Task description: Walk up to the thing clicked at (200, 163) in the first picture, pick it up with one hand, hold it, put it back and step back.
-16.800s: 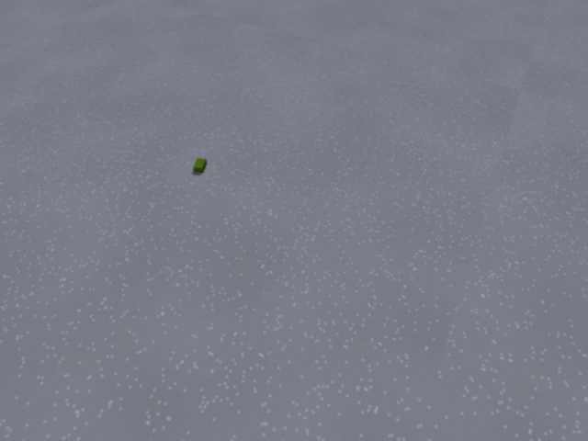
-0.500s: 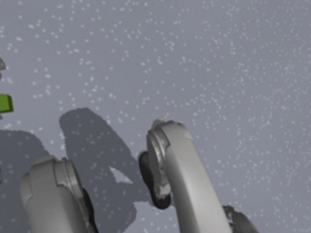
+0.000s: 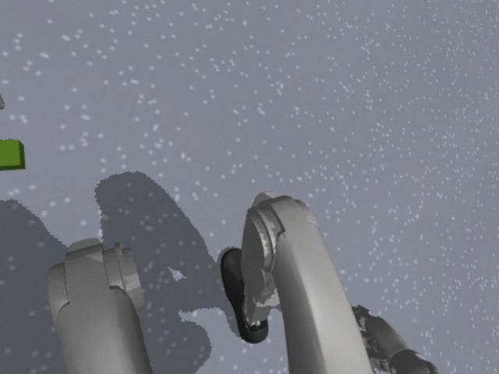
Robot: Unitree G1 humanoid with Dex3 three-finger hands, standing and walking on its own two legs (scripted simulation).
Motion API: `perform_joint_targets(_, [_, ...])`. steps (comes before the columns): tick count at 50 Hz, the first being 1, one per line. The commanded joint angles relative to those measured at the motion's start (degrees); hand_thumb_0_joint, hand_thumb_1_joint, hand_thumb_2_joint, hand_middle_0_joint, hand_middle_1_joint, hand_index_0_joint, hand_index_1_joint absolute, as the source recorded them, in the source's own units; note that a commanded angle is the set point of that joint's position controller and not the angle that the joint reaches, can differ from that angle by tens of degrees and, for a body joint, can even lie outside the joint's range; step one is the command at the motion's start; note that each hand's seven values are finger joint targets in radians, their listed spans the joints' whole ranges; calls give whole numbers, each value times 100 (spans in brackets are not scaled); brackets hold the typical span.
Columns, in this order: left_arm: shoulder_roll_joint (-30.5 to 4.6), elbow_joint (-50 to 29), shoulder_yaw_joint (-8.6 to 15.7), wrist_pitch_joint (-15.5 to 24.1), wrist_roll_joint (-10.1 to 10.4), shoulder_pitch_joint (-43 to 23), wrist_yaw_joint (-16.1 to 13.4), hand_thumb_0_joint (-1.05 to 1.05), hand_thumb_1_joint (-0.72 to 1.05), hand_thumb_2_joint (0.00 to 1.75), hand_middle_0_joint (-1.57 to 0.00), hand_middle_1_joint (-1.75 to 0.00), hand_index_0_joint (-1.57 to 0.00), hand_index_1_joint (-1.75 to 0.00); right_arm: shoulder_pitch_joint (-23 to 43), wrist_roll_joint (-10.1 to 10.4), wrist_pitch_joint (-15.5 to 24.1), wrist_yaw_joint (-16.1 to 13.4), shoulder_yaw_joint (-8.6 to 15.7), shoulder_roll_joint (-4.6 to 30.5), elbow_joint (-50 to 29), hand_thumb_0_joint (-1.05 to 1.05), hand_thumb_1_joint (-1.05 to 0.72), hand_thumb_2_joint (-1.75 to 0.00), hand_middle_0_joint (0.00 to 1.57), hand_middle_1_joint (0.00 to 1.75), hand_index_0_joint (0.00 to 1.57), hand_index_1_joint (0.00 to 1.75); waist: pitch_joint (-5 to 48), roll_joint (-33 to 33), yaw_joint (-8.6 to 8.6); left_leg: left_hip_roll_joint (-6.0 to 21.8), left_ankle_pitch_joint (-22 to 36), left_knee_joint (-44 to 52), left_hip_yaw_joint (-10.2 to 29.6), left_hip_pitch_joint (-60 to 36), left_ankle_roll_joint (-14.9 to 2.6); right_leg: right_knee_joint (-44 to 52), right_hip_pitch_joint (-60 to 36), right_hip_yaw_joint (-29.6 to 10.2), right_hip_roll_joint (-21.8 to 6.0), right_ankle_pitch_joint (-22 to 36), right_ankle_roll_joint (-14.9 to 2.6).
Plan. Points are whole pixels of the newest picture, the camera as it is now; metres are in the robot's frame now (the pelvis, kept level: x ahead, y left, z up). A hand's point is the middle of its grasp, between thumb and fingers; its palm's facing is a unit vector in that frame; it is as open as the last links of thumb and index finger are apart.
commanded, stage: rest palm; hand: left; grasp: from above
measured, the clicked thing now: out of the picture +0.49 +0.30 -0.30
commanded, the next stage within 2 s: close in 1.50 s
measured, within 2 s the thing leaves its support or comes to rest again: neither
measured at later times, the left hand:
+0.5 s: hand out of the picture +0.47 +0.29 -0.25, palm faces -0.51 -0.04 -0.86, open 13.4 cm
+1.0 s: hand out of the picture +0.46 +0.30 -0.27, palm faces -0.51 -0.07 -0.86, open 12.9 cm
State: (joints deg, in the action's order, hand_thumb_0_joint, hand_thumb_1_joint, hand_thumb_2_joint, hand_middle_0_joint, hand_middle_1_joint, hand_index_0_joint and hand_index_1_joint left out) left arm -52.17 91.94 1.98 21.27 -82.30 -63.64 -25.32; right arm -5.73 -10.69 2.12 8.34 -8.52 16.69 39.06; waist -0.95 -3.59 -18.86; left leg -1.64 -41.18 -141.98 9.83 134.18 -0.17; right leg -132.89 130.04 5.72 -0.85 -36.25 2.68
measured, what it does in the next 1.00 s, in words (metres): stands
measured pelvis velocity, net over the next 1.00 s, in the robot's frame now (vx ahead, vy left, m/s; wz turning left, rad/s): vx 0.00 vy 0.00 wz -0.06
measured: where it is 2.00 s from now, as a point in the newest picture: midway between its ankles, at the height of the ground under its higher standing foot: (193, 339)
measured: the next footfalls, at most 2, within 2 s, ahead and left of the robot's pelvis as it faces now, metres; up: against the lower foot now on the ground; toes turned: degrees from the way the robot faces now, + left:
none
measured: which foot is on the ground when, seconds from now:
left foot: down 0.00-1.00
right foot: down 0.00-1.00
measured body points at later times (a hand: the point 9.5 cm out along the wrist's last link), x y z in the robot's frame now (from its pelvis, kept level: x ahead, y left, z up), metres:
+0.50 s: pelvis +0.00 +0.00 -0.01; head +0.28 +0.10 +0.32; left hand +0.49 +0.29 -0.20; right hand +0.02 -0.26 -0.08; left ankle +0.06 +0.12 -0.29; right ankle +0.12 -0.13 -0.28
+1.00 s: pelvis +0.00 +0.00 -0.02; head +0.29 +0.12 +0.31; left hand +0.48 +0.30 -0.22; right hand +0.05 -0.26 -0.07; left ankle +0.06 +0.12 -0.29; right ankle +0.12 -0.13 -0.28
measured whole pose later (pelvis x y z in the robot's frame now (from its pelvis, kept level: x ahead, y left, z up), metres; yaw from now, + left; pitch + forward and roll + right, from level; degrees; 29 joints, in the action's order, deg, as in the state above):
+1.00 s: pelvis +0.00 +0.00 -0.02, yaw -3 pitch +29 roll -14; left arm -59.8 98.3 5.4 18.6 -80.2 -60.9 -32.7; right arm -5.8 -14.9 9.1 11.6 -16.0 19.4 36.3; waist -9.0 -7.8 -22.6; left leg -0.9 -43.2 -147.1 13.6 134.5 0.3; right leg -135.2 130.2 8.5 0.8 -35.8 3.5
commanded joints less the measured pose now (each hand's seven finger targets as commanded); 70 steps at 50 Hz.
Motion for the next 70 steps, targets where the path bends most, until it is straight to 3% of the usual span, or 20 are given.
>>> perform_joint_targets(1, [-1423,-691,327,-253,69,-1674,-419,0,-41,89,-10,-102,-13,-99,-1427,-13,-35,-41,444,1641,8,0,-90,-90,20,30,20,30,3918,2725,-111,44,1670,1598,-516,-3296,-85,956,-1747,537,265,1433,-447])
perform_joint_targets(5, [-1177,-203,231,-455,179,-1525,-497,0,-43,91,-9,-101,-12,-98,-1416,-18,63,-28,361,1666,-19,0,-90,-90,20,30,20,30,3464,2584,-325,69,1463,1627,-418,-3055,-71,888,-1484,584,268,1287,-444])
perform_joint_targets(11, [-1641,-430,339,-392,320,-1563,-463,0,-41,89,-13,-96,-15,-94,-1421,-45,195,-54,197,1735,-83,0,-90,-90,20,30,20,30,3572,2653,-293,70,1195,1483,-511,-2828,-121,981,-1931,532,296,1135,-420])
perform_joint_targets(15, [-1670,-384,324,-261,379,-1562,-456,0,-41,89,-13,-96,-15,-94,-1537,-114,282,-36,84,1814,-49,0,-90,-90,20,30,20,30,3368,2473,-480,88,1141,1349,-463,-2705,-144,966,-1972,582,314,1119,-390])
perform_joint_targets(18, [-1956,-448,438,-158,350,-1415,-559,0,-39,88,-15,-93,-17,-91,-1539,-154,313,-44,40,1862,-62,0,-90,-90,20,30,20,30,3586,2553,-370,120,1290,1309,-448,-2771,-115,937,-2221,597,349,1232,-400])
perform_joint_targets(21, [-1849,-172,413,-136,330,-1262,-645,0,-38,88,-15,-93,-17,-91,-1415,-224,364,-11,-24,1917,-155,0,-90,-90,20,30,20,30,3194,2458,-461,146,1234,1242,-379,-2742,-91,901,-1968,691,375,1162,-414])
perform_joint_targets(26, [-1912,-282,383,-174,305,-1267,-829,0,-35,86,-19,-89,-20,-87,-1399,-303,450,51,-90,1914,-66,0,-90,-90,20,30,20,30,3274,2633,-415,171,1304,1231,-372,-2812,-83,859,-2139,703,421,1310,-390])
perform_joint_targets(27, [-1894,-95,378,-209,243,-1195,-857,0,-35,87,-20,-88,-21,-87,-1420,-330,466,70,-107,1966,-138,0,-90,-90,20,30,20,30,3119,2598,-530,176,1349,1201,-339,-2858,-74,830,-2035,754,407,1329,-389])
perform_joint_targets(33, [-1813,-109,331,-320,292,-1265,-958,0,-33,84,-21,-87,-22,-85,-1267,-386,607,167,-134,2039,-161,0,-90,-90,20,30,20,30,3088,2720,-586,202,1440,1154,-285,-2869,-56,773,-2062,811,431,1458,-370])
perform_joint_targets(36, [-2162,-79,600,-346,216,-1137,-1006,0,-34,84,-22,-84,-22,-84,-1302,-370,600,172,-90,2108,-117,0,-90,-90,20,30,20,30,3095,2772,-514,221,1528,1200,-227,-2939,-23,731,-2099,826,425,1472,-398])
perform_joint_targets(39, [-1790,51,430,-367,260,-1117,-948,0,-32,83,-23,-85,-23,-84,-1247,-406,643,240,-76,2153,-240,0,-91,-90,20,30,20,30,2834,2733,-662,233,1569,1139,-186,-2976,9,681,-1927,866,393,1480,-395])
perform_joint_targets(43, [-2062,-135,527,-300,292,-1237,-950,0,-30,80,-24,-85,-25,-83,-1202,-383,655,243,-101,2139,-204,0,-91,-90,20,30,20,30,3065,2819,-595,230,1394,1144,-210,-2882,-35,758,-2179,831,421,1399,-390])
perform_joint_targets(48, [-1853,69,375,-225,316,-1089,-936,0,-30,81,-22,-86,-24,-85,-1172,-433,666,287,-172,2117,-205,0,-91,-90,20,30,20,30,2897,2693,-671,239,1423,1090,-134,-2903,-12,702,-2061,906,424,1406,-373])
perform_joint_targets(54, [-2089,-149,433,-146,270,-1195,-1099,0,-28,80,-25,-83,-26,-82,-1170,-429,687,304,-205,2157,-168,0,-91,-90,20,30,20,30,3135,2818,-599,260,1608,1125,-129,-3027,-9,726,-2270,890,459,1564,-371])
perform_joint_targets(56, [-1837,250,272,-216,231,-906,-1118,0,-28,78,-24,-85,-26,-83,-1132,-449,709,344,-247,2142,-179,0,-91,-90,20,30,20,30,2811,2711,-676,266,1571,1080,-133,-2897,-7,654,-2154,913,467,1564,-352])
perform_joint_targets(58, [-1842,171,259,-231,231,-1034,-1173,0,-27,79,-26,-83,-27,-81,-1160,-469,745,351,-246,2198,-160,0,-90,-90,20,30,20,30,2772,2683,-744,253,1567,1063,-145,-2880,-26,709,-2128,928,468,1576,-333])
perform_joint_targets(60, [-2123,0,389,-247,233,-1194,-1268,0,-26,79,-27,-82,-28,-81,-1096,-448,761,337,-257,2235,-161,0,-91,-90,20,30,20,30,2906,2850,-633,264,1458,1179,-104,-2907,-9,719,-2163,915,476,1465,-373])
perform_joint_targets(63, [-1818,273,192,-342,248,-1087,-1296,0,-24,77,-28,-82,-29,-81,-997,-470,839,380,-271,2260,-200,0,-91,-90,20,30,20,30,2621,2808,-716,277,1271,1229,-48,-2786,10,679,-1936,969,478,1322,-369])
perform_joint_targets(67, [-2092,247,350,-412,216,-1141,-1322,0,-22,74,-29,-80,-31,-78,-975,-458,913,406,-306,2322,-250,0,-91,-90,20,30,20,30,2691,2773,-707,286,1264,1185,-34,-2833,-4,671,-2010,945,449,1344,-349])
perform_joint_targets(70, [-1966,385,289,-475,296,-984,-1309,0,-19,72,-32,-78,-33,-77,-937,-463,967,421,-329,2303,-218,0,-91,-90,20,30,20,30,2518,2620,-728,278,1130,1143,-80,-2642,-27,724,-2030,939,453,1261,-333])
